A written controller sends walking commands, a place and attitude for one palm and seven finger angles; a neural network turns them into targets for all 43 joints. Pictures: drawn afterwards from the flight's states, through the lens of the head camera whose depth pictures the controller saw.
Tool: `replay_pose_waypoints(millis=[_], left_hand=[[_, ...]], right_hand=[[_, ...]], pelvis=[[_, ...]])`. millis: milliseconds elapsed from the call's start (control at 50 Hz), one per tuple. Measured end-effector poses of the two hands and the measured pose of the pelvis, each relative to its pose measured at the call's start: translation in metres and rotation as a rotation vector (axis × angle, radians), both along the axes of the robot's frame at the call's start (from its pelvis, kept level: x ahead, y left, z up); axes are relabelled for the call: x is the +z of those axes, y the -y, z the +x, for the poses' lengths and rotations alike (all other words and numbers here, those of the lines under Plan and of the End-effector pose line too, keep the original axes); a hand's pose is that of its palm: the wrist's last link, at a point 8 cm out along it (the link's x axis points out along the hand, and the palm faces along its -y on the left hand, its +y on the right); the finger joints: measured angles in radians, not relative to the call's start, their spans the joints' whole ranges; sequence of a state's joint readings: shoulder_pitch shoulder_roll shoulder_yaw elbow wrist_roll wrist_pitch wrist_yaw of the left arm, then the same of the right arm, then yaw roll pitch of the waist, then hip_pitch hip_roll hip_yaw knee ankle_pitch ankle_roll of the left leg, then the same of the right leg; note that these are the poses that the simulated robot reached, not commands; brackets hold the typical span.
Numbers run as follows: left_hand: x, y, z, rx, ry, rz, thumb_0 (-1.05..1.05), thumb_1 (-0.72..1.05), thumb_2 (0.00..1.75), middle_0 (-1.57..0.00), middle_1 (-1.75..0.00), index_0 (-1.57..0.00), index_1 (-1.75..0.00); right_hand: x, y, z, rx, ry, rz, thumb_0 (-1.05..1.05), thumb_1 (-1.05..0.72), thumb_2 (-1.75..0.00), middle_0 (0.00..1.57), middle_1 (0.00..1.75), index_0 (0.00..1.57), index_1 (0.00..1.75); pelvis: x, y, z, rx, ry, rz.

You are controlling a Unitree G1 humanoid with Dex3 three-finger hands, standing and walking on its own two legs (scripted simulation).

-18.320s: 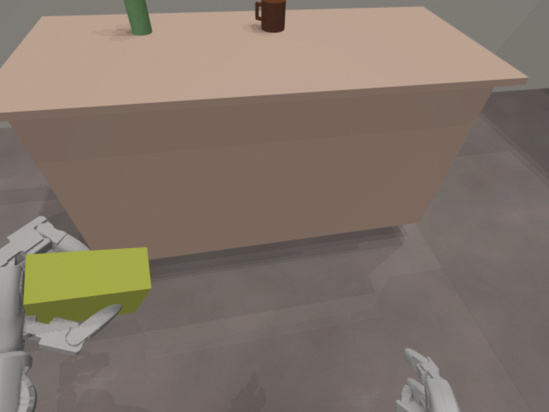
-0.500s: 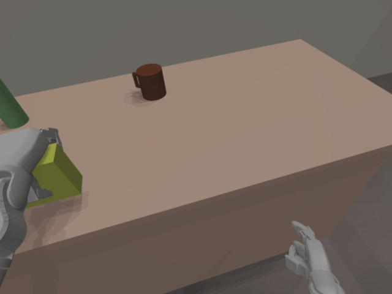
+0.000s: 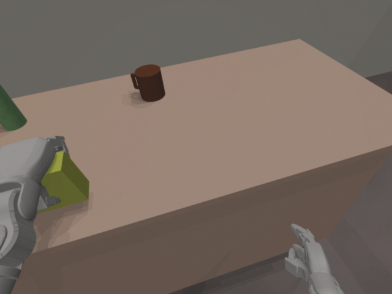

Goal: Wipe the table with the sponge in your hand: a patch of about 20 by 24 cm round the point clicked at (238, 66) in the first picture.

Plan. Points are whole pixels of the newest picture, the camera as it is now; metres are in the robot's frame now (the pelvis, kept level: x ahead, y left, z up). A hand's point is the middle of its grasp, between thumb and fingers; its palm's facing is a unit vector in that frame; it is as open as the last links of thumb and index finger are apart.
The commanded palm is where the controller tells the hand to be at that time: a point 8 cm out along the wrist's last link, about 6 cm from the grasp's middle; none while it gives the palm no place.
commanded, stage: lower the sponge onto the table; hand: left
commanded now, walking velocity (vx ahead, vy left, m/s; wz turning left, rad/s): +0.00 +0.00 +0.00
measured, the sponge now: (54, 188) +0.24 +0.34 +0.11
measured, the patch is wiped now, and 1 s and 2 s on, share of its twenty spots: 0.00 0.00 0.10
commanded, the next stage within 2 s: wipe forward along the first lane in 0.84 s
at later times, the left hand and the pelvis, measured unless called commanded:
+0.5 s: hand (46, 185) +0.23 +0.35 +0.12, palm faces -0.01 -0.02 -1.00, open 9.3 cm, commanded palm +0.21 +0.34 +0.19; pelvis +0.01 -0.01 +0.00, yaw +0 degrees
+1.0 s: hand (42, 191) +0.22 +0.36 +0.11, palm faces -0.01 -0.02 -1.00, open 9.3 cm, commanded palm +0.21 +0.35 +0.17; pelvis +0.01 +0.00 +0.00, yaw +0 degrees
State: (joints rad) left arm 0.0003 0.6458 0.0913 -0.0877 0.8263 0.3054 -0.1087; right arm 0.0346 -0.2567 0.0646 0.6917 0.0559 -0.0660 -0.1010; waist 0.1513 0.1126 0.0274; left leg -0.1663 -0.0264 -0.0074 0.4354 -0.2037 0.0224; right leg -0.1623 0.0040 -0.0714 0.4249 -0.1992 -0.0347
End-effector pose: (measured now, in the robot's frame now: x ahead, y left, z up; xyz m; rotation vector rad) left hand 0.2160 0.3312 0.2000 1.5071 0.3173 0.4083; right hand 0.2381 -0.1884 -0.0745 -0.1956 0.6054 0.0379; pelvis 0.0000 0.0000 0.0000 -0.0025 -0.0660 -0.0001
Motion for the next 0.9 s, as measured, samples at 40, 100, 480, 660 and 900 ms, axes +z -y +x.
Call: replay_pose_waypoints(millis=[40, 100, 480, 660, 900], left_hand=[[-0.001, -0.004, 0.001, 0.026, -0.007, 0.0, 0.0, -0.44, 1.05, -0.81, -1.4, -0.82, -1.4], [-0.005, -0.007, 0.003, 0.054, -0.032, -0.004, 0.0, -0.44, 1.05, -0.81, -1.4, -0.81, -1.4], [-0.021, -0.007, 0.0, 0.056, -0.07, -0.001, 0.0, -0.44, 1.05, -0.81, -1.4, -0.81, -1.4], [-0.031, -0.003, 0.001, 0.002, -0.107, -0.002, 0.0, -0.44, 1.05, -0.81, -1.4, -0.81, -1.4], [-0.032, -0.013, -0.01, 0.041, -0.069, -0.001, 0.0, -0.44, 1.05, -0.81, -1.41, -0.81, -1.41]], right_hand=[[0.0, 0.0, 0.002, 0.003, -0.001, 0.001, 0.02, -0.9, -0.9, 0.2, 0.3, 0.2, 0.3], [0.0, 0.001, 0.003, 0.005, -0.002, 0.003, 0.02, -0.9, -0.9, 0.2, 0.3, 0.21, 0.3], [-0.005, 0.022, 0.0, -0.023, -0.034, -0.022, 0.02, -0.9, -0.9, 0.2, 0.3, 0.2, 0.3], [-0.007, 0.028, -0.005, -0.047, -0.031, -0.036, 0.02, -0.9, -0.9, 0.2, 0.3, 0.2, 0.3], [-0.009, 0.027, -0.01, -0.059, -0.05, -0.027, 0.02, -0.9, -0.9, 0.2, 0.3, 0.2, 0.3]], pelvis=[[0.0, 0.001, 0.0, 0.001, -0.003, 0.0], [0.0, 0.002, 0.001, 0.005, -0.006, 0.0], [0.0, 0.009, 0.009, 0.005, -0.015, -0.003], [-0.001, 0.009, 0.011, 0.007, -0.016, -0.005], [-0.002, 0.005, 0.01, 0.0, -0.022, -0.007]])
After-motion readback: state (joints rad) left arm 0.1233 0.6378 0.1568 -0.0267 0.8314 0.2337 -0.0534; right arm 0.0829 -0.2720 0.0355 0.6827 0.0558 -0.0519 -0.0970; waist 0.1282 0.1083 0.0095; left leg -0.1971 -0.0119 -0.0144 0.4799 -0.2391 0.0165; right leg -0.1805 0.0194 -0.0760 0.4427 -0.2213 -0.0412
